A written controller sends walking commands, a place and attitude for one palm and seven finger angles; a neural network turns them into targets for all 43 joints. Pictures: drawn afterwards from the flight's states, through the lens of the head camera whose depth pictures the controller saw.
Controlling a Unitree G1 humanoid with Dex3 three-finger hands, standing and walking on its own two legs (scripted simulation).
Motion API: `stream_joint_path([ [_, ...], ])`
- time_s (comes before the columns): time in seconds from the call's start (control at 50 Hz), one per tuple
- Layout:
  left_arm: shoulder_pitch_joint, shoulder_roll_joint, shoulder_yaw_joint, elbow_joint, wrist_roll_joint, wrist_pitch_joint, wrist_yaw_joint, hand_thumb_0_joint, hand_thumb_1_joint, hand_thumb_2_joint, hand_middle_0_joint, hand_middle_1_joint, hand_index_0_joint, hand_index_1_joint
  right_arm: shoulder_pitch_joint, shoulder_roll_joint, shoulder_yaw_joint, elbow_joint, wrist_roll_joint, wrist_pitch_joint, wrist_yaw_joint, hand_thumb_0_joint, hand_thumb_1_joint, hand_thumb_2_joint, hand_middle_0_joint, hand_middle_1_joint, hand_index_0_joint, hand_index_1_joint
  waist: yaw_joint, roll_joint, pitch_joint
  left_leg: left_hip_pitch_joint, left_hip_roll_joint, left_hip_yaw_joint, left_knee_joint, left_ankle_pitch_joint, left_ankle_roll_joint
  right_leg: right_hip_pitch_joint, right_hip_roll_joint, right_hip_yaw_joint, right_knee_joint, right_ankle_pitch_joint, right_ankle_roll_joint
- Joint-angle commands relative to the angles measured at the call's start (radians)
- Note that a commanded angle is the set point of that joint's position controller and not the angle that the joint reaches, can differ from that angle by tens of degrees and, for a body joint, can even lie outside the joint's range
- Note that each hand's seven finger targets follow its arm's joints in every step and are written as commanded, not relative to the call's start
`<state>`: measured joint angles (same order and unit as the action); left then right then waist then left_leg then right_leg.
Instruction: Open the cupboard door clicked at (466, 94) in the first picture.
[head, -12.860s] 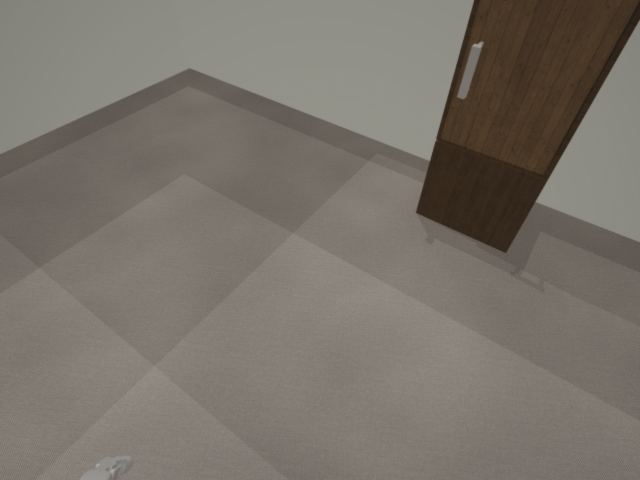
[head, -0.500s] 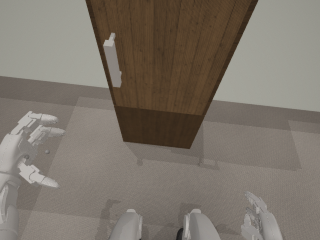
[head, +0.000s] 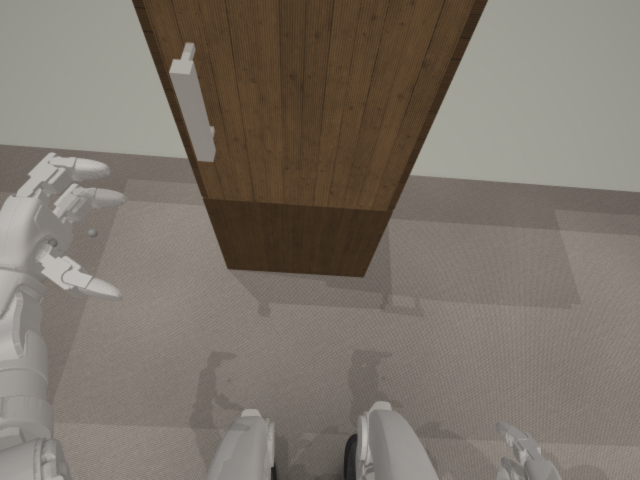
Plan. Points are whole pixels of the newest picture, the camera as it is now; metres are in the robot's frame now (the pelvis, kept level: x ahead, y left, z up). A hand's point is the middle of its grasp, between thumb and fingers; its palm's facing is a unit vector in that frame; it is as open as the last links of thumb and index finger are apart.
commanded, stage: move the hooked fingers beside the handle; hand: left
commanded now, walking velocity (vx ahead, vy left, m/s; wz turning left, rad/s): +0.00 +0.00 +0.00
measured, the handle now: (198, 106) +0.60 +0.19 +0.04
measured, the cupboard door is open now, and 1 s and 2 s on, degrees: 0 0 0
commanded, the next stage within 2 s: slide the fingers in behind the handle in 1.78 s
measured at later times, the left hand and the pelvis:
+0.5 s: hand (112, 183) +0.45 +0.26 +0.05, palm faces -0.04 -1.00 -0.03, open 14.0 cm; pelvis +0.00 +0.00 -0.01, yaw -1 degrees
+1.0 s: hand (128, 127) +0.54 +0.26 +0.05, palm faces -0.03 -1.00 -0.03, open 14.0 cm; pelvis -0.01 +0.01 -0.03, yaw -2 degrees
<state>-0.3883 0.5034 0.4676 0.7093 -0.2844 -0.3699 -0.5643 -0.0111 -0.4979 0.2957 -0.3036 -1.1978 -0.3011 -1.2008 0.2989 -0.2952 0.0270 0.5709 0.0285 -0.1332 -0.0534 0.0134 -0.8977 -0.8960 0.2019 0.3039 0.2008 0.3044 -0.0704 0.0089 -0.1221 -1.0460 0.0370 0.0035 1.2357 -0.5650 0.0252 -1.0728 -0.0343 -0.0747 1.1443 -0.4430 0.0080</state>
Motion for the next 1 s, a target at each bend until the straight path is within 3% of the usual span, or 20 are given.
stream_joint_path([
  [0.0,-0.289,0.275,0.066,-0.144,-0.013,-0.054,0.014,0.0,-0.5,0.3,-0.3,-1.2,-0.3,-1.2,0.084,-0.174,-0.075,-0.088,0.002,-0.016,-0.008,0.0,-0.9,-0.9,0.2,0.3,0.2,0.3,0.003,0.104,-0.431,0.277,-0.014,-0.059,-0.196,0.417,-0.016,0.232,0.046,0.021,-0.108,0.19,-0.033],
  [0.1,-0.376,0.342,0.109,-0.081,0.019,-0.07,0.042,0.0,-0.5,0.3,-0.3,-1.2,-0.3,-1.2,0.1,-0.172,-0.069,-0.079,-0.004,0.012,-0.005,0.0,-0.9,-0.9,0.2,0.3,0.2,0.3,0.005,0.098,-0.441,0.236,-0.017,-0.049,-0.185,0.404,-0.01,0.259,0.047,0.028,-0.1,0.206,-0.034],
  [0.16,-0.434,0.339,0.093,-0.084,0.027,-0.092,0.041,0.0,-0.5,0.3,-0.3,-1.2,-0.3,-1.2,0.109,-0.17,-0.069,-0.071,-0.008,0.025,0.0,0.0,-0.9,-0.9,0.2,0.3,0.2,0.3,-0.003,0.152,-0.478,0.293,-0.011,-0.052,-0.174,0.465,-0.017,0.237,0.051,0.03,-0.096,0.232,-0.034],
  [0.24,-0.471,0.344,0.09,0.009,0.036,-0.092,0.028,0.0,-0.5,0.3,-0.3,-1.2,-0.3,-1.2,0.12,-0.174,-0.067,-0.059,-0.008,0.047,0.001,0.0,-0.9,-0.9,0.2,0.3,0.2,0.3,-0.021,0.104,-0.461,0.246,-0.011,-0.047,-0.163,0.437,-0.007,0.249,0.055,0.034,-0.096,0.24,-0.032],
  [0.3,-0.515,0.334,0.07,0.055,0.045,-0.084,0.018,0.0,-0.5,0.3,-0.3,-1.2,-0.3,-1.2,0.125,-0.174,-0.067,-0.054,-0.006,0.06,0.002,0.0,-0.9,-0.9,0.2,0.3,0.2,0.3,-0.032,0.111,-0.447,0.235,-0.012,-0.047,-0.16,0.42,-0.002,0.232,0.052,0.034,-0.1,0.235,-0.03],
  [0.32,-0.53,0.35,0.081,0.053,0.041,-0.088,0.014,0.0,-0.5,0.3,-0.3,-1.2,-0.3,-1.2,0.129,-0.175,-0.065,-0.058,-0.008,0.064,0.002,0.0,-0.9,-0.9,0.2,0.3,0.2,0.3,-0.026,0.131,-0.458,0.244,-0.012,-0.049,-0.156,0.442,-0.004,0.231,0.055,0.033,-0.093,0.241,-0.035],
  [0.36,-0.589,0.354,0.064,0.089,0.056,-0.091,0.014,0.0,-0.5,0.3,-0.3,-1.2,-0.3,-1.2,0.134,-0.179,-0.066,-0.046,-0.009,0.075,0.002,0.0,-0.9,-0.9,0.2,0.3,0.2,0.3,-0.044,0.132,-0.442,0.25,-0.008,-0.052,-0.154,0.422,-0.005,0.195,0.054,0.032,-0.097,0.223,-0.031],
  [0.42,-0.66,0.374,0.068,0.089,0.063,-0.111,0.024,0.0,-0.5,0.3,-0.3,-1.2,-0.3,-1.2,0.144,-0.18,-0.062,-0.042,-0.013,0.084,0.001,0.0,-0.9,-0.9,0.2,0.3,0.2,0.3,-0.052,0.132,-0.462,0.253,-0.009,-0.065,-0.144,0.432,-0.004,0.18,0.058,0.028,-0.084,0.216,-0.035],
  [0.48,-0.725,0.426,0.092,0.174,0.088,-0.113,0.039,0.0,-0.5,0.3,-0.3,-1.2,-0.3,-1.2,0.152,-0.186,-0.056,-0.028,-0.016,0.097,-0.002,0.0,-0.9,-0.9,0.2,0.3,0.2,0.3,-0.07,0.11,-0.438,0.196,-0.01,-0.063,-0.132,0.358,0.001,0.167,0.058,0.034,-0.088,0.173,-0.029],
  [0.52,-0.81,0.442,0.078,0.173,0.099,-0.117,0.043,0.0,-0.5,0.3,-0.3,-1.2,-0.3,-1.2,0.151,-0.188,-0.049,-0.026,-0.018,0.099,-0.004,0.0,-0.9,-0.9,0.2,0.3,0.2,0.3,-0.085,0.15,-0.439,0.183,-0.013,-0.064,-0.122,0.33,0.004,0.145,0.058,0.035,-0.079,0.15,-0.033],
  [0.58,-0.83,0.529,0.118,0.226,0.129,-0.104,0.052,0.0,-0.5,0.3,-0.3,-1.2,-0.3,-1.2,0.161,-0.198,-0.04,-0.027,-0.023,0.11,-0.005,0.0,-0.9,-0.9,0.2,0.3,0.2,0.3,-0.082,0.168,-0.478,0.165,-0.013,-0.069,-0.108,0.337,0.005,0.149,0.057,0.036,-0.066,0.153,-0.031],
  [0.6,-0.839,0.504,0.095,0.225,0.131,-0.1,0.051,0.0,-0.5,0.3,-0.3,-1.2,-0.3,-1.2,0.167,-0.196,-0.039,-0.028,-0.025,0.112,-0.002,0.0,-0.9,-0.9,0.2,0.3,0.2,0.3,-0.091,0.176,-0.503,0.181,-0.013,-0.071,-0.104,0.359,0.007,0.145,0.058,0.035,-0.065,0.166,-0.029],
  [0.66,-0.869,0.523,0.1,0.211,0.133,-0.1,0.044,0.0,-0.5,0.3,-0.3,-1.2,-0.3,-1.2,0.182,-0.202,-0.038,-0.025,-0.031,0.122,0.003,0.0,-0.9,-0.9,0.2,0.3,0.2,0.3,-0.094,0.227,-0.569,0.235,-0.007,-0.081,-0.087,0.439,0.0,0.126,0.059,0.03,-0.052,0.208,-0.03],
  [0.72,-0.872,0.541,0.115,0.272,0.133,-0.074,0.039,0.0,-0.5,0.3,-0.3,-1.2,-0.3,-1.2,0.197,-0.204,-0.033,-0.026,-0.03,0.136,0.005,0.0,-0.9,-0.9,0.2,0.3,0.2,0.3,-0.11,0.179,-0.541,0.191,-0.004,-0.083,-0.076,0.428,0.008,0.121,0.065,0.027,-0.051,0.213,-0.027],
  [0.76,-0.925,0.591,0.126,0.304,0.15,-0.053,0.041,0.0,-0.5,0.3,-0.3,-1.2,-0.3,-1.2,0.201,-0.211,-0.025,-0.024,-0.029,0.145,0.002,0.0,-0.9,-0.9,0.2,0.3,0.2,0.3,-0.126,0.167,-0.506,0.133,-0.002,-0.081,-0.073,0.376,0.013,0.118,0.064,0.029,-0.054,0.188,-0.022],
  [0.8,-0.971,0.606,0.112,0.318,0.167,-0.04,0.049,0.0,-0.5,0.3,-0.3,-1.2,-0.3,-1.2,0.207,-0.212,-0.018,-0.025,-0.03,0.148,0.0,0.0,-0.9,-0.9,0.2,0.3,0.2,0.3,-0.142,0.174,-0.488,0.099,-0.003,-0.079,-0.068,0.341,0.019,0.106,0.064,0.034,-0.058,0.164,-0.02],
  [0.86,-1.043,0.632,0.11,0.276,0.19,-0.057,0.062,0.0,-0.5,0.3,-0.3,-1.2,-0.3,-1.2,0.227,-0.216,-0.017,-0.02,-0.041,0.153,0.003,0.0,-0.9,-0.9,0.2,0.3,0.2,0.3,-0.147,0.261,-0.555,0.186,0.003,-0.098,-0.062,0.403,0.006,0.05,0.066,0.021,-0.04,0.17,-0.027],
  [0.92,-1.086,0.624,0.1,0.305,0.191,-0.057,0.068,0.0,-0.5,0.3,-0.3,-1.2,-0.3,-1.2,0.242,-0.217,-0.012,-0.012,-0.044,0.158,0.007,0.0,-0.9,-0.9,0.2,0.3,0.2,0.3,-0.176,0.255,-0.551,0.193,0.006,-0.11,-0.05,0.414,0.006,0.01,0.071,0.011,-0.033,0.166,-0.028],
  [0.96,-1.097,0.654,0.111,0.334,0.202,-0.039,0.067,0.0,-0.5,0.3,-0.3,-1.2,-0.3,-1.2,0.254,-0.224,-0.008,-0.011,-0.046,0.167,0.007,0.0,-0.9,-0.9,0.2,0.3,0.2,0.3,-0.181,0.258,-0.556,0.182,0.009,-0.113,-0.046,0.42,0.006,0.012,0.07,0.009,-0.033,0.171,-0.025],
  [0.98,-1.062,0.644,0.104,0.363,0.208,-0.025,0.063,0.0,-0.5,0.3,-0.3,-1.2,-0.3,-1.2,0.258,-0.221,-0.005,-0.017,-0.045,0.171,0.01,0.0,-0.9,-0.9,0.2,0.3,0.2,0.3,-0.167,0.268,-0.555,0.169,0.005,-0.107,-0.048,0.414,0.005,0.023,0.07,0.009,-0.034,0.169,-0.027],
])
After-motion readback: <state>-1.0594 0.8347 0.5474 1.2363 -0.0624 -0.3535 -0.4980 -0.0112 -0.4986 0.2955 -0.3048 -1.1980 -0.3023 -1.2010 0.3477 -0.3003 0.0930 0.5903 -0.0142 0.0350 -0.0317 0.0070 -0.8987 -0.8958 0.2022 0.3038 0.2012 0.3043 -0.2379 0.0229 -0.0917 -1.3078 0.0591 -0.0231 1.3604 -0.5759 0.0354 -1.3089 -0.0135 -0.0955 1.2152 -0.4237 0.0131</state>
